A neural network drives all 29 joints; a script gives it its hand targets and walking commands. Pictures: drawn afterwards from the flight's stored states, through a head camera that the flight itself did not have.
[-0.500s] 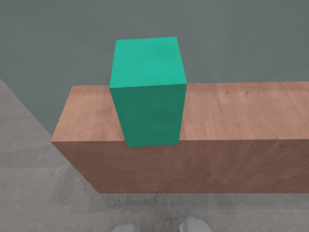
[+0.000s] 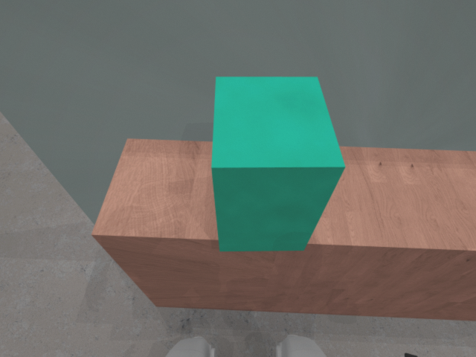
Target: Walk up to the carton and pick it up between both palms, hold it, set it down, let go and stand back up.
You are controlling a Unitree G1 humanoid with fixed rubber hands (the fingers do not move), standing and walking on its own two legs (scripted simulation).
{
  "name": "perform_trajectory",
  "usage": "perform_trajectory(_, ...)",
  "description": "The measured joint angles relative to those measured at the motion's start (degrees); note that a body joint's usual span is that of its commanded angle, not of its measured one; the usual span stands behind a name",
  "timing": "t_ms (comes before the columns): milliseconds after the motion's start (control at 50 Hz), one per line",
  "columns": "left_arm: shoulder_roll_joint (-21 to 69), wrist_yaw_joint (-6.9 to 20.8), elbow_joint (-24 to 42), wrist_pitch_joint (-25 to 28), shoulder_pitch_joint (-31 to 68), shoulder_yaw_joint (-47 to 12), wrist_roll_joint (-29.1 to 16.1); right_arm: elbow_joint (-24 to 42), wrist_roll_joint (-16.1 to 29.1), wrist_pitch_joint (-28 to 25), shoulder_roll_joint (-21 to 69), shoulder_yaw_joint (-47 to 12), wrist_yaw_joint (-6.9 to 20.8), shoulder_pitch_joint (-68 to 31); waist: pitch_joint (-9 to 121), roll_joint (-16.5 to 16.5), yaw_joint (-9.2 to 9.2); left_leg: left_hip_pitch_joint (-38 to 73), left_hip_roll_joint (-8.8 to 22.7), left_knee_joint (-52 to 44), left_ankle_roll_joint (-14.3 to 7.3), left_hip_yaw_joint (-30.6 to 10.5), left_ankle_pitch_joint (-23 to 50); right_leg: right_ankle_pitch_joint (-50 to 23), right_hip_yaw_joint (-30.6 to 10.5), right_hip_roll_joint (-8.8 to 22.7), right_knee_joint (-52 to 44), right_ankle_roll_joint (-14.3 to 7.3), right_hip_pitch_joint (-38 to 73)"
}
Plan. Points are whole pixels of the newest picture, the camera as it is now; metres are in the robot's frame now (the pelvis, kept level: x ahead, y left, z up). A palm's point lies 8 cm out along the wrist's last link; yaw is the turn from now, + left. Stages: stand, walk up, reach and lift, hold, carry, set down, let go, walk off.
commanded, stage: walk up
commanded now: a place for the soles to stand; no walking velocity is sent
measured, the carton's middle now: (264, 172) +0.42 -0.03 +0.04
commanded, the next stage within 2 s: reach and lift in 1.34 s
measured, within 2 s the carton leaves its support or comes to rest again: neither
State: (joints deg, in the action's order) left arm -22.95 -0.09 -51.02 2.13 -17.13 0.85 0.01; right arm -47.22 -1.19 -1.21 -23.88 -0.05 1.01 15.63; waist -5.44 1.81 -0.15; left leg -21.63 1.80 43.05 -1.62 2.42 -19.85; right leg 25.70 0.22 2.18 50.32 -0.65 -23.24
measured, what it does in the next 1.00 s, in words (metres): steps on the spot: right foot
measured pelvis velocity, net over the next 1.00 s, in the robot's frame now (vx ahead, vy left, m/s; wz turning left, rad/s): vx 0.01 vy -0.01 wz -0.02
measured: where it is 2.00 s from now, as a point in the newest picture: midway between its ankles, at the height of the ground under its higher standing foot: outside the picture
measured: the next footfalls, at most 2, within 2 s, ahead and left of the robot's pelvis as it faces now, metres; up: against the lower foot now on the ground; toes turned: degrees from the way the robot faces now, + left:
right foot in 0.08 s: +0.07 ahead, -0.15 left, +0.00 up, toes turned -1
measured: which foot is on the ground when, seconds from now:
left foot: down 0.00-1.00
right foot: up 0.00-0.06, down 0.08-1.00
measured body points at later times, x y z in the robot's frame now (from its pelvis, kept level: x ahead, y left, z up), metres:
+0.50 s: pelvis +0.01 +0.00 +0.00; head +0.02 -0.01 +0.45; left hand +0.07 +0.32 -0.11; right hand +0.11 -0.31 -0.11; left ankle +0.04 +0.11 -0.71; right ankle +0.03 -0.15 -0.71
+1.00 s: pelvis +0.01 -0.01 +0.00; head +0.02 -0.02 +0.45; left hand +0.07 +0.31 -0.11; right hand +0.12 -0.32 -0.11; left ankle +0.04 +0.11 -0.71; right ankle +0.03 -0.15 -0.71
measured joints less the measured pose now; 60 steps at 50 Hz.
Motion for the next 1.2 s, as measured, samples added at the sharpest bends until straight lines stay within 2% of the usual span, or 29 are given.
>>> perform_trajectory(60, 0.0, 0.0, 0.0, 0.0, 0.0, 0.0, 0.0, 0.0, 0.0, 0.0, 0.0, 0.0, 0.0, -0.9, 0.1, -0.1, 0.05, 0.0, 0.0, 0.0, 0.0, 0.3, -0.1, -0.7, 0.7, 0.0, -4.1, 0.0, 1.0)
perform_trajectory(100, 0.0, -0.2, 0.0, 0.3, 0.0, 0.0, 0.0, 0.0, 0.1, 0.1, 0.0, 0.0, 0.0, -2.0, -0.1, -0.1, 0.01, 0.0, -0.1, 0.7, 0.3, 0.5, -0.4, -5.9, 0.7, -0.3, -9.0, 0.0, 2.7)
perform_trajectory(180, 0.4, -0.2, -0.1, 0.9, 0.0, 0.0, 0.0, 0.0, 0.2, 1.1, 0.0, 0.0, -0.1, -4.1, 0.4, 0.4, 0.0, 0.0, 0.0, 2.3, 0.4, 0.4, -6.6, -6.7, 0.5, -0.2, -8.6, 0.6, 2.7)
perform_trajectory(220, 0.4, -0.2, -0.1, 1.1, 0.2, 0.0, 0.0, 0.0, 0.2, 1.1, 0.0, 0.0, -0.1, -4.8, 0.5, 0.4, -0.01, 0.0, 0.1, 2.0, 0.4, 0.4, -7.4, -6.5, 0.4, 0.0, -8.6, 0.7, 2.7)
perform_trajectory(300, 0.4, -0.2, -0.1, 0.9, 0.4, 0.0, 0.0, 0.0, 0.2, 1.1, 0.1, 0.0, 0.2, -4.7, 1.1, 0.7, -0.01, 0.0, 0.4, 0.5, 0.4, 0.4, 0.9, -6.3, 0.5, -0.2, -8.2, 1.1, 2.4)
perform_trajectory(380, 0.4, -0.2, -0.1, 0.6, 0.4, 0.0, 0.0, 0.0, 0.2, 1.1, 0.1, 0.0, 0.5, -4.1, 2.0, 0.6, -0.01, 0.0, 0.4, 0.5, 0.4, 0.4, -0.5, -4.1, 0.5, -0.3, -8.0, 1.1, 2.4)
perform_trajectory(440, 0.4, -0.2, -0.2, 0.8, 0.4, 0.0, 0.0, 0.0, 0.2, 1.2, 0.1, 0.0, 0.7, -4.2, 2.1, 0.5, 0.0, 0.0, 0.3, 0.5, 0.6, 0.5, -0.6, -6.7, 0.4, -0.2, -8.6, 1.1, 2.4)
perform_trajectory(1200, 0.5, 1.1, -0.2, -0.1, 0.7, 0.0, 0.0, -0.4, 0.4, 0.8, 0.1, 0.0, -0.1, -4.8, 3.5, 0.6, -0.01, 0.1, 1.3, 0.5, 1.0, 0.4, -0.9, -6.1, 0.3, -1.2, -8.6, 1.1, 2.3)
